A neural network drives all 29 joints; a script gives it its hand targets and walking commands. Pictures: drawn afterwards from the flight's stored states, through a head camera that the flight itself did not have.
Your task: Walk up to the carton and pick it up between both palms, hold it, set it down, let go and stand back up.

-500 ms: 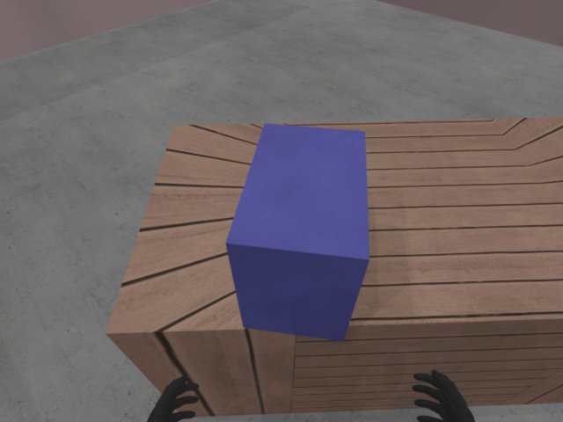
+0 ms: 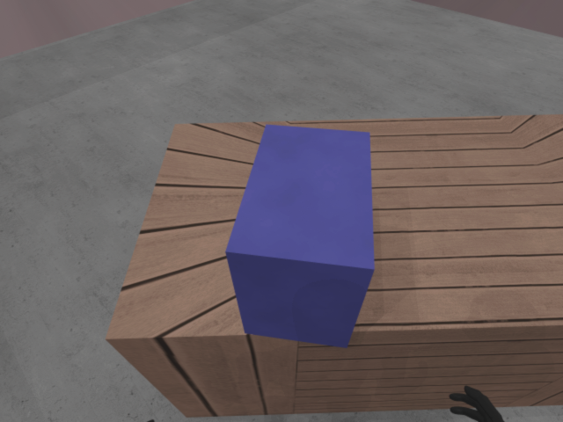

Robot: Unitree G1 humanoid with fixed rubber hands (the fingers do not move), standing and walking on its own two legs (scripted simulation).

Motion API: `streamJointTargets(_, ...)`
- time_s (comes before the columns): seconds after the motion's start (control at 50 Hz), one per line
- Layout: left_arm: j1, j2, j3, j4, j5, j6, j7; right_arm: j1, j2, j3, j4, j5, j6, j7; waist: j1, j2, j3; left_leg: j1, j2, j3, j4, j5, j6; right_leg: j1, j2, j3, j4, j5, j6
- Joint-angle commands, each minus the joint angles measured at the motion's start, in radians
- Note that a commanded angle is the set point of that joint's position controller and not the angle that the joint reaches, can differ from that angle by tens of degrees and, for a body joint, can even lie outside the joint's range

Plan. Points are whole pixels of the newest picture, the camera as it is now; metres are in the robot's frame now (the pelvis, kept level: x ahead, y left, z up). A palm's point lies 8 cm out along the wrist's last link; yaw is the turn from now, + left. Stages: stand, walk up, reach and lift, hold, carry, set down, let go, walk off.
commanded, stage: stand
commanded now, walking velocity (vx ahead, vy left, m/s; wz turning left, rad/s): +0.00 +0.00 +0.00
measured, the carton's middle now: (306, 234) +0.43 -0.01 +0.00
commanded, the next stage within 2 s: none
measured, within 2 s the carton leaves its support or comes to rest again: neither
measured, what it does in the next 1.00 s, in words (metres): stands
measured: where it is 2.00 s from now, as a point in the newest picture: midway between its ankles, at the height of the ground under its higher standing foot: outside the picture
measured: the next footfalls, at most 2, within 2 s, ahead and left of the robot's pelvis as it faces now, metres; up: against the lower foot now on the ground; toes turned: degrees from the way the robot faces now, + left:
none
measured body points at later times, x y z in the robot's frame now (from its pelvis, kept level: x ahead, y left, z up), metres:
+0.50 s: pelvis -0.01 +0.00 +0.00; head -0.02 -0.01 +0.45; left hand +0.06 +0.27 -0.13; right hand +0.09 -0.27 -0.12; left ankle -0.03 +0.10 -0.74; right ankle -0.02 -0.10 -0.74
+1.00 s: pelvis -0.03 +0.00 +0.00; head -0.04 -0.01 +0.45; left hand +0.03 +0.27 -0.13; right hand +0.06 -0.28 -0.13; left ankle -0.03 +0.10 -0.74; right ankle -0.02 -0.10 -0.74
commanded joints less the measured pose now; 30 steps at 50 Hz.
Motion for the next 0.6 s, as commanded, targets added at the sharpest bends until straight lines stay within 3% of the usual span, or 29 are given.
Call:
streamJointTargets(0.0,-0.085,0.241,0.101,-0.038,0.003,-0.063,-0.008,-0.028,-0.212,-0.031,-0.004,-0.089,-0.028,-0.025,-0.012,0.021,-0.148,-0.003,0.123,-0.115,-0.094,0.391,0.027,0.061,-0.165,0.15,-0.009,0.359,-0.032)
streamJointTargets(0.02,-0.097,0.235,0.097,-0.035,0.003,-0.063,-0.004,-0.059,-0.223,-0.033,0.005,-0.095,-0.018,-0.032,-0.019,0.072,-0.142,-0.001,0.119,-0.115,-0.093,0.397,0.035,0.061,-0.151,0.144,-0.013,0.364,-0.033)
streamJointTargets(0.04,-0.097,0.241,0.09,-0.024,0.005,-0.06,-0.004,-0.053,-0.233,-0.037,0.002,-0.103,-0.023,-0.028,-0.021,0.1,-0.117,-0.027,0.117,-0.09,-0.096,0.435,0.019,0.079,-0.151,0.126,0.005,0.369,-0.027)
streamJointTargets(0.08,-0.082,0.236,0.088,-0.011,0.001,-0.057,-0.006,-0.044,-0.229,-0.028,0.015,-0.086,-0.026,-0.03,-0.025,0.09,-0.154,0.021,0.14,-0.119,-0.105,0.477,0.015,0.073,-0.158,0.137,-0.005,0.36,-0.028)
streamJointTargets(0.1,-0.068,0.237,0.086,0.001,-0.004,-0.061,-0.006,-0.069,-0.238,-0.03,0.006,-0.091,-0.026,-0.028,0.001,0.072,-0.152,0.032,0.127,-0.112,-0.077,0.474,0.028,0.068,-0.156,0.128,-0.005,0.386,-0.022)
streamJointTargets(0.16,-0.101,0.247,0.086,0.033,-0.012,-0.058,-0.005,-0.031,-0.273,-0.042,0.05,-0.088,-0.014,-0.028,-0.021,0.003,-0.144,0.062,0.134,-0.107,-0.103,0.517,0.023,0.062,-0.158,0.129,-0.007,0.415,-0.02)
streamJointTargets(0.18,-0.061,0.227,0.084,0.024,-0.013,-0.062,-0.007,-0.025,-0.258,-0.037,0.054,-0.072,-0.017,-0.032,-0.012,0.038,-0.119,0.054,0.152,-0.142,-0.104,0.477,0.032,0.023,-0.166,0.14,-0.025,0.366,-0.035)
streamJointTargets(0.2,-0.092,0.224,0.082,0.024,-0.01,-0.06,-0.006,-0.083,-0.263,-0.037,0.054,-0.093,-0.017,-0.027,0.006,0.093,-0.111,0.036,0.127,-0.105,-0.086,0.475,0.014,0.029,-0.141,0.126,-0.037,0.358,-0.018)
streamJointTargets(0.22,-0.093,0.229,0.084,0.058,-0.001,-0.064,-0.003,-0.044,-0.249,-0.031,0.048,-0.096,-0.016,-0.03,-0.025,0.111,-0.136,0.035,0.133,-0.108,-0.105,0.441,0.022,0.038,-0.155,0.122,-0.02,0.33,-0.028)
streamJointTargets(0.24,-0.099,0.232,0.084,0.052,0.004,-0.061,-0.007,-0.039,-0.242,-0.027,0.062,-0.088,-0.02,-0.033,-0.02,0.089,-0.114,0.01,0.128,-0.121,-0.112,0.433,0.028,0.032,-0.139,0.123,-0.014,0.295,-0.026)
streamJointTargets(0.26,-0.108,0.256,0.094,0.049,0.009,-0.055,-0.009,-0.039,-0.271,-0.034,0.069,-0.099,-0.021,-0.03,-0.028,0.04,-0.054,-0.033,0.154,-0.152,-0.14,0.46,0.002,0.015,-0.13,0.108,0.008,0.307,-0.019)
streamJointTargets(0.28,-0.096,0.23,0.089,0.064,-0.006,-0.048,-0.008,-0.083,-0.273,-0.032,0.072,-0.092,-0.02,-0.026,0.011,0.083,-0.112,0.007,0.135,-0.115,-0.121,0.405,0.008,0.029,-0.142,0.128,-0.029,0.306,-0.018)
streamJointTargets(0.3,-0.099,0.234,0.092,0.055,-0.001,-0.049,-0.004,-0.068,-0.262,-0.033,0.068,-0.093,-0.02,-0.026,-0.006,0.095,-0.055,-0.026,0.128,-0.118,-0.14,0.359,0.015,0.015,-0.155,0.13,-0.024,0.291,-0.018)
streamJointTargets(0.32,-0.089,0.244,0.097,0.069,0.002,-0.046,-0.005,-0.043,-0.262,-0.034,0.084,-0.091,-0.018,-0.029,-0.01,0.06,-0.063,-0.025,0.143,-0.135,-0.152,0.415,-0.015,0.014,-0.135,0.118,-0.019,0.27,-0.029)
streamJointTargets(0.34,-0.096,0.25,0.093,0.067,-0.002,-0.042,-0.005,-0.053,-0.268,-0.035,0.08,-0.094,-0.019,-0.024,-0.019,0.09,-0.085,0.0,0.151,-0.123,-0.157,0.398,-0.015,0.017,-0.154,0.121,-0.019,0.282,-0.018)
streamJointTargets(0.36,-0.084,0.256,0.098,0.087,-0.007,-0.05,-0.005,-0.032,-0.245,-0.026,0.097,-0.088,-0.024,-0.022,-0.024,0.102,-0.104,0.017,0.129,-0.134,-0.151,0.366,-0.004,0.023,-0.154,0.146,-0.018,0.279,-0.022)
streamJointTargets(0.38,-0.098,0.251,0.089,0.093,-0.005,-0.051,-0.006,-0.05,-0.255,-0.03,0.102,-0.088,-0.023,-0.023,-0.012,0.067,-0.092,0.01,0.143,-0.132,-0.139,0.339,0.032,0.022,-0.156,0.144,-0.045,0.273,-0.028)
streamJointTargets(0.44,-0.09,0.254,0.083,0.091,-0.001,-0.063,-0.01,-0.031,-0.263,-0.02,0.119,-0.097,-0.02,-0.026,-0.015,-0.013,-0.089,0.003,0.131,-0.144,-0.154,0.352,0.034,0.04,-0.146,0.137,-0.052,0.246,-0.014)
streamJointTargets(0.46,-0.103,0.256,0.094,0.1,0.0,-0.057,-0.009,-0.058,-0.267,-0.025,0.124,-0.098,-0.019,-0.023,-0.018,0.008,-0.096,0.026,0.128,-0.134,-0.162,0.31,0.031,0.027,-0.137,0.142,-0.05,0.246,-0.02)
streamJointTargets(0.5,-0.097,0.24,0.085,0.101,-0.016,-0.057,-0.009,-0.069,-0.24,-0.026,0.122,-0.091,-0.02,-0.027,-0.002,-0.013,-0.089,0.003,0.135,-0.14,-0.153,0.257,0.034,0.02,-0.15,0.144,-0.061,0.224,-0.022)
streamJointTargets(0.52,-0.099,0.24,0.079,0.127,-0.018,-0.061,-0.013,-0.063,-0.249,-0.023,0.128,-0.085,-0.021,-0.024,-0.029,0.036,-0.042,-0.018,0.134,-0.142,-0.163,0.232,0.038,-0.017,-0.162,0.165,-0.082,0.2,-0.026)
streamJointTargets(0.56,-0.112,0.273,0.088,0.137,-0.009,-0.064,-0.009,-0.061,-0.244,-0.018,0.147,-0.085,-0.017,-0.017,-0.024,0.005,-0.009,-0.006,0.13,-0.143,-0.181,0.253,0.025,-0.027,-0.144,0.155,-0.083,0.203,-0.015)
streamJointTargets(0.58,-0.096,0.271,0.087,0.151,-0.002,-0.066,-0.005,-0.054,-0.263,-0.031,0.143,-0.099,-0.023,-0.022,-0.016,-0.012,-0.02,-0.01,0.136,-0.14,-0.167,0.251,0.045,-0.012,-0.158,0.163,-0.101,0.212,-0.028)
